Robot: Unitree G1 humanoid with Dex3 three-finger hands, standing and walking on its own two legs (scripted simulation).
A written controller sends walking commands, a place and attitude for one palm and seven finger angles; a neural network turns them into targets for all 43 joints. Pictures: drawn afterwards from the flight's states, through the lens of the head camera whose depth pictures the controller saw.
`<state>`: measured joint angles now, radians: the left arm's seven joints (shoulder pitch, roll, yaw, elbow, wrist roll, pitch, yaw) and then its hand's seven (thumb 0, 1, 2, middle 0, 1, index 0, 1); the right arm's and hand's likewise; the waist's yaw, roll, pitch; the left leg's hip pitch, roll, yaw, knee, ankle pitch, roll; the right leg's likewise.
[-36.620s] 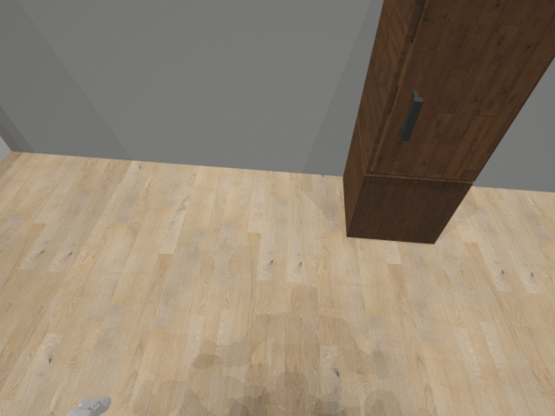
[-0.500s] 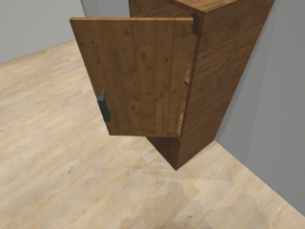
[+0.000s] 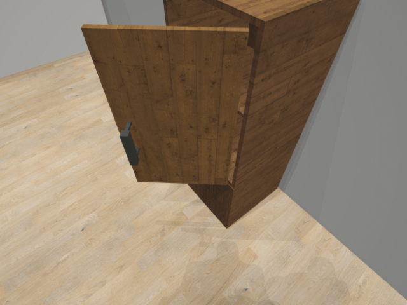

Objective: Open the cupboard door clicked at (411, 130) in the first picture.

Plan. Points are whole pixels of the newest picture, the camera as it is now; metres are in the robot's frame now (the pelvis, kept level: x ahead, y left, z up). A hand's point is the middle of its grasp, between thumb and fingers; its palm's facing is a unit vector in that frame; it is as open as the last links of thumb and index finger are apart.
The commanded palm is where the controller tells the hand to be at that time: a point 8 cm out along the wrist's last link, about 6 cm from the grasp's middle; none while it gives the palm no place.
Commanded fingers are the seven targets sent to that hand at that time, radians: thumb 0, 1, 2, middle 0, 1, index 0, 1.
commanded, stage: look again from close up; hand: left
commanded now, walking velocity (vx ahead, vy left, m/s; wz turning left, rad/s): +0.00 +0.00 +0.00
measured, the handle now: (131, 143) +0.56 +0.26 -0.09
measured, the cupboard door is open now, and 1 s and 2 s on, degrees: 50 50 50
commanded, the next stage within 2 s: shuffle to correct the standing spot in 0.22 s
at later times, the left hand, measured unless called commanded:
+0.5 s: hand out of the picture +0.03 +0.16 -0.17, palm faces +0.04 -0.97 -0.22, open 7.4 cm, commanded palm none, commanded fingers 0.00 0.90 0.90 -0.20 -0.30 -0.20 -0.30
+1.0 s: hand out of the picture +0.05 +0.18 -0.17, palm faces +0.03 -0.97 -0.23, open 7.3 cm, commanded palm none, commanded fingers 0.00 0.90 0.90 -0.20 -0.30 -0.20 -0.30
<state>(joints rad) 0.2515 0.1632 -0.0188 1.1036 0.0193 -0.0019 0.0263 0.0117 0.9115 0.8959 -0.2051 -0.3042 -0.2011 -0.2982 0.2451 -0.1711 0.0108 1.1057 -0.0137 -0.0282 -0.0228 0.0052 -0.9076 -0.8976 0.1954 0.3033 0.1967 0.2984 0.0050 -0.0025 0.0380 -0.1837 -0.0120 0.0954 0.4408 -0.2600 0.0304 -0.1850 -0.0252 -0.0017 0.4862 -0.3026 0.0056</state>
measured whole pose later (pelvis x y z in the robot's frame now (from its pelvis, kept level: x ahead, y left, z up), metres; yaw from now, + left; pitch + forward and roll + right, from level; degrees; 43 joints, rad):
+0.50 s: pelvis +0.01 -0.02 +0.00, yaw +1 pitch +0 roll +1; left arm 0.24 0.17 0.00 1.08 0.02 -0.01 0.03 0.01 0.90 0.90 -0.20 -0.30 -0.20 -0.30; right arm 0.23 -0.18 0.00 1.10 -0.02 0.00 -0.02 0.00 -0.90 -0.90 0.19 0.30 0.20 0.30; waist 0.01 0.00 0.03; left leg -0.19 0.02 0.07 0.47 -0.29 0.00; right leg -0.18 0.00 -0.03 0.50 -0.33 -0.03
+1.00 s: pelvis +0.02 -0.01 -0.01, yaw +2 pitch +0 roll +1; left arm 0.24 0.17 0.00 1.04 0.02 -0.01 0.03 0.01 0.92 0.90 -0.20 -0.30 -0.20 -0.30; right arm 0.26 -0.16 0.00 1.07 -0.02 0.00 -0.02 0.01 -0.92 -0.90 0.20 0.30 0.20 0.30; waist -0.01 0.00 0.04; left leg -0.19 -0.02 0.08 0.50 -0.31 0.02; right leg -0.22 -0.02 -0.05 0.56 -0.35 -0.03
